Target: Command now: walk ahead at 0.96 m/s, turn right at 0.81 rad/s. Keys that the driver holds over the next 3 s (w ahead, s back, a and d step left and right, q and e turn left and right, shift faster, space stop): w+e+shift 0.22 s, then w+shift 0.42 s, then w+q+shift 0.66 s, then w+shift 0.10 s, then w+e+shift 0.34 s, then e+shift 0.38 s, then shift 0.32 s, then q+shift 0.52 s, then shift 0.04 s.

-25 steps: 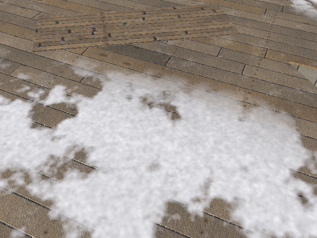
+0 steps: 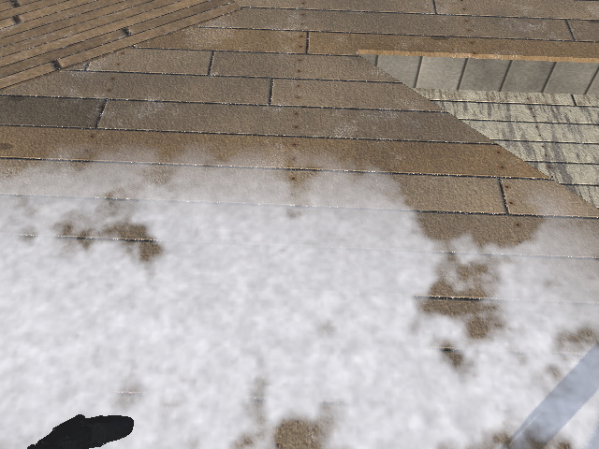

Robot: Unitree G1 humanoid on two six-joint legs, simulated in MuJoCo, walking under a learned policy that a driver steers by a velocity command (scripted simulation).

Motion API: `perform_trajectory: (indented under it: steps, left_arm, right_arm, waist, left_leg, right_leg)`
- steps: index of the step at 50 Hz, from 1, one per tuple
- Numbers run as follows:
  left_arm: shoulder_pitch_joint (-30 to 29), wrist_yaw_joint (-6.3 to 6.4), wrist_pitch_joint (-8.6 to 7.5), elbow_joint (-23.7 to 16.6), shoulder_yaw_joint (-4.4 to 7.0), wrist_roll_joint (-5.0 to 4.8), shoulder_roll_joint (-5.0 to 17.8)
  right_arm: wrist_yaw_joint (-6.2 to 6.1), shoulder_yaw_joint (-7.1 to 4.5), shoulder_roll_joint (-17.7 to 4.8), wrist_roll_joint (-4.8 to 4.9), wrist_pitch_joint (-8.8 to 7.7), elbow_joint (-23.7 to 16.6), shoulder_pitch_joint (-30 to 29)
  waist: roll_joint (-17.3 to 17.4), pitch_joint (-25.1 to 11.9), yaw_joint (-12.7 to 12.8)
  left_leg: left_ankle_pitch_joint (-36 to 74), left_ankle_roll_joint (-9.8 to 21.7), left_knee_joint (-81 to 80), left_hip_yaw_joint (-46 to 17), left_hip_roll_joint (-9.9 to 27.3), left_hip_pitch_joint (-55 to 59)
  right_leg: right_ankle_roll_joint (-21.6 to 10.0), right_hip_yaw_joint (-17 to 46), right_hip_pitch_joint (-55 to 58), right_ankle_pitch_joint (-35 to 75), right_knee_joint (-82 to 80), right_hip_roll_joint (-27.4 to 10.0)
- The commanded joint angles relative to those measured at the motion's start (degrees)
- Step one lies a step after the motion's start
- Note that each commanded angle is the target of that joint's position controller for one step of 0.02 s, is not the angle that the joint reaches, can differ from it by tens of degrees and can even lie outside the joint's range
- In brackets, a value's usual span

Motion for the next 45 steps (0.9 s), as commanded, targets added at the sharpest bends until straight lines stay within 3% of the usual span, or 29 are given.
perform_trajectory:
  steps: [1,2,3,4,5,8,10,12,14,17,19,20,21,22,23,24,25,26,27,28,30,32,33,35,37,41,43,44,45]
  left_arm:
    - [26.12,1.40,-0.64,1.85,4.59,1.77,12.52]
    - [24.21,1.49,-1.10,2.74,4.36,1.80,12.08]
    - [19.34,1.73,-1.41,2.27,3.52,1.53,9.73]
    - [15.21,1.84,-1.44,1.03,2.95,1.93,8.09]
    - [11.87,2.05,-1.21,0.29,2.49,2.00,6.13]
    - [10.83,3.19,-1.63,0.43,2.15,0.95,5.08]
    - [11.71,4.30,-1.78,0.95,2.02,1.08,5.22]
    - [13.67,4.94,-1.60,1.79,2.37,0.65,6.10]
    - [16.77,5.22,-1.86,3.01,2.83,-0.27,6.95]
    - [17.18,5.61,-1.65,4.81,3.05,0.02,6.69]
    - [16.62,4.86,-0.62,5.09,3.29,1.66,7.22]
    - [15.05,4.14,-0.24,4.62,2.84,2.99,6.93]
    - [14.42,3.82,-0.43,3.22,1.22,3.99,2.78]
    - [28.79,3.46,-1.64,2.75,-0.90,-0.30,-6.12]
    - [24.64,3.96,-1.91,4.28,-0.90,-2.07,0.12]
    - [14.25,3.82,-2.15,2.67,0.04,-1.45,4.09]
    - [7.49,3.75,-2.49,1.09,-0.22,-0.01,3.73]
    - [4.53,3.48,-2.94,-0.19,-0.26,1.02,2.47]
    - [5.35,3.05,-2.88,-0.15,-0.14,0.88,1.79]
    - [6.27,2.88,-2.39,0.31,-0.11,0.44,1.41]
    - [6.09,2.68,-1.73,0.69,-0.43,0.54,0.34]
    - [2.18,2.64,-1.69,-0.35,-0.81,1.36,-0.51]
    - [-0.30,2.59,-2.13,-1.37,-1.05,1.73,-0.71]
    - [-7.31,1.92,-3.12,-3.56,-1.29,2.33,-1.02]
    - [-12.09,1.06,-4.00,-4.91,-1.47,1.95,-1.81]
    - [-15.99,0.27,-5.32,-6.00,-0.10,0.88,0.74]
    - [-9.06,1.04,-5.41,-4.82,1.70,0.44,4.34]
    - [-0.48,1.88,-5.04,-3.35,3.04,-0.08,6.71]
    - [14.09,3.05,-4.41,-0.40,3.93,0.19,8.68]
  right_arm:
    - [0.51,-1.71,-10.14,3.24,-6.38,-12.98,-9.83]
    - [0.19,-0.64,-7.42,3.26,-6.72,-14.90,-13.14]
    - [-0.45,-0.57,-6.15,1.60,-6.42,-14.01,-13.22]
    - [-0.42,-0.79,-5.64,1.20,-5.58,-13.57,-9.60]
    - [-0.13,-1.08,-5.54,0.91,-4.32,-12.77,-8.36]
    - [-0.13,-1.27,-5.55,-0.21,-2.26,-13.47,-12.10]
    - [-0.17,-0.85,-4.52,-0.86,-2.79,-15.86,-19.31]
    - [0.31,-0.33,-3.17,0.06,-3.53,-16.86,-24.87]
    - [0.93,-0.67,-3.95,1.52,-4.08,-17.66,-28.24]
    - [1.30,-2.19,-7.54,2.80,-4.12,-16.75,-25.93]
    - [1.00,-4.01,-10.17,2.87,-3.91,-14.57,-16.95]
    - [0.50,-4.91,-11.43,3.10,-3.39,-12.98,-8.00]
    - [-0.10,-4.84,-13.12,2.18,-2.78,-10.87,5.17]
    - [1.41,-5.68,-18.30,0.15,-2.99,-7.45,6.74]
    - [1.96,-4.29,-10.50,0.63,-3.46,-8.86,4.73]
    - [1.55,-3.65,-6.77,0.97,-3.06,-8.46,1.32]
    - [1.73,-3.60,-7.19,0.33,-2.64,-7.84,0.21]
    - [2.11,-3.36,-6.70,-0.08,-2.70,-6.98,-0.65]
    - [2.32,-2.54,-4.54,-0.48,-3.05,-6.25,-1.76]
    - [2.60,-1.91,-2.77,0.00,-3.16,-5.66,-2.70]
    - [2.65,-1.73,-2.87,1.25,-3.32,-4.67,-2.69]
    - [2.19,-1.99,-4.59,1.22,-3.45,-3.73,-1.21]
    - [1.84,-2.07,-5.49,1.18,-3.42,-3.30,-0.21]
    - [1.17,-1.63,-4.46,1.71,-3.21,-1.96,2.19]
    - [0.42,-1.64,-5.38,2.33,-2.93,-0.67,4.89]
    - [-0.42,-1.90,-6.30,3.04,-1.07,1.75,7.88]
    - [-0.53,-2.43,-8.21,2.22,-0.01,2.41,7.85]
    - [-0.37,-2.66,-9.68,1.20,0.65,2.30,6.42]
    - [-0.39,-2.25,-8.55,0.15,0.88,0.47,3.07]
  waist:
    - [-4.23,-25.83,11.94]
    - [-0.52,-15.24,9.08]
    - [3.46,-10.30,5.58]
    - [1.32,-6.59,1.06]
    - [-1.54,-4.51,-1.07]
    - [-2.89,1.11,-1.21]
    - [-3.64,3.78,0.80]
    - [-5.12,2.98,3.48]
    - [-5.99,1.46,5.93]
    - [-7.70,1.03,4.39]
    - [-7.31,-3.21,-0.27]
    - [-6.83,-8.78,-5.70]
    - [-0.59,-18.32,-10.35]
    - [33.20,-22.98,-0.55]
    - [23.89,-16.91,-3.44]
    - [12.24,-7.85,-5.08]
    - [1.80,-4.04,-5.04]
    - [0.75,-1.13,-3.46]
    - [3.49,-0.86,-0.81]
    - [5.60,-0.55,0.63]
    - [4.87,1.71,1.96]
    - [1.97,4.10,1.48]
    - [2.38,5.11,1.02]
    - [1.21,6.58,-0.93]
    - [1.45,6.83,-2.43]
    - [4.01,6.60,-2.23]
    - [8.19,0.39,2.13]
    - [9.89,-5.61,7.84]
    - [10.05,-14.19,15.12]
  left_leg:
    - [1.42,2.62,36.43,-15.78,-7.74,-52.66]
    - [1.38,2.33,32.68,-14.16,-6.30,-52.73]
    - [2.78,2.05,28.58,-13.50,-3.52,-49.50]
    - [4.40,1.37,24.41,-13.87,-1.73,-44.13]
    - [4.68,0.39,23.05,-13.01,-1.06,-41.27]
    - [7.72,-2.67,14.33,-10.01,-1.19,-38.01]
    - [16.87,-4.34,3.09,-8.12,-3.23,-35.04]
    - [25.04,-4.99,-11.29,-6.80,-6.23,-29.84]
    - [31.32,-5.04,-19.09,-8.02,-7.23,-25.78]
    - [29.90,-3.09,-22.58,-10.84,-5.21,-27.76]
    - [20.67,-0.48,-21.97,-8.23,-7.25,-21.34]
    - [16.70,0.85,-20.73,-5.96,-8.00,-10.11]
    - [4.38,2.76,-16.36,-15.62,-1.41,9.54]
    - [-20.27,13.01,-34.20,-53.36,11.49,22.97]
    - [-32.29,12.83,-40.57,-62.39,12.82,19.15]
    - [-23.83,11.71,-39.66,-51.13,10.90,11.74]
    - [-12.28,10.86,-38.69,-42.11,7.98,4.42]
    - [-6.51,11.41,-38.84,-36.41,5.75,-0.85]
    - [-2.56,10.97,-39.43,-31.57,3.79,-4.09]
    - [-2.00,10.90,-41.12,-29.27,2.46,-6.09]
    - [0.75,11.59,-43.13,-26.19,2.44,-9.00]
    - [5.65,11.93,-45.51,-23.21,2.62,-8.73]
    - [8.25,12.87,-46.64,-23.11,2.91,-9.88]
    - [15.51,12.26,-48.19,-18.07,0.50,-12.73]
    - [17.18,12.21,-50.34,-16.40,0.29,-14.94]
    - [24.44,10.40,-46.68,-16.54,2.38,-5.82]
    - [47.15,8.69,-35.59,-16.50,2.91,-0.77]
    - [54.80,7.14,-23.87,-14.93,1.33,-2.88]
    - [46.49,5.27,-6.21,-15.04,-0.50,-17.26]
  right_leg:
    - [-12.90,53.22,69.08,-28.48,-30.00,-17.75]
    - [-11.17,46.84,55.78,-22.40,-30.45,-15.77]
    - [-9.43,38.23,44.96,-15.72,-29.21,-12.89]
    - [-9.89,32.37,34.34,-8.66,-28.69,-10.08]
    - [-10.08,29.28,27.28,-10.17,-30.43,-7.36]
    - [-10.62,24.94,14.18,-5.36,-34.20,-5.10]
    - [-9.52,22.49,8.93,-1.57,-34.62,-2.95]
    - [-7.55,20.42,9.77,-0.35,-33.74,-1.47]
    - [-6.63,23.23,14.42,-2.68,-34.22,-4.52]
    - [-5.34,26.96,28.03,1.21,-29.92,-9.88]
    - [-3.60,25.90,34.88,22.19,-20.23,-10.35]
    - [-1.79,22.98,32.16,31.32,-7.46,-8.04]
    - [-0.45,21.07,19.94,24.01,14.22,-5.58]
    - [2.59,16.99,-0.89,-16.91,35.36,4.22]
    - [1.36,16.93,-8.04,-13.45,38.97,-0.02]
    - [0.84,14.89,-10.11,-9.47,38.57,-2.22]
    - [0.62,13.76,-7.93,-7.18,35.70,-4.01]
    - [0.51,13.62,-7.31,-5.88,31.83,-5.35]
    - [0.37,13.95,-4.59,-4.37,28.11,-7.41]
    - [0.66,13.09,-3.35,-3.84,25.81,-8.03]
    - [1.44,12.05,-5.03,-3.18,22.09,-9.16]
    - [2.71,10.79,-10.20,3.21,17.41,-9.79]
    - [3.82,10.25,-10.79,6.74,13.41,-10.24]
    - [5.48,8.00,-6.35,15.35,3.41,-8.81]
    - [6.47,7.06,1.32,22.43,-4.81,-6.58]
    - [6.84,7.28,8.38,20.81,-16.76,-3.17]
    - [5.39,6.28,17.05,13.27,-16.08,-0.79]
    - [4.12,5.13,27.87,8.94,-15.28,-0.17]
    - [2.40,10.07,49.13,5.99,-9.37,-7.13]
